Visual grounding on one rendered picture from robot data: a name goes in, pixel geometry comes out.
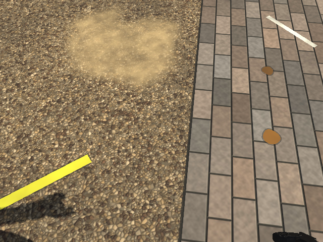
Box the right robot hand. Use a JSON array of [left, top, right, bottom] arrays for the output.
[[273, 232, 318, 242]]

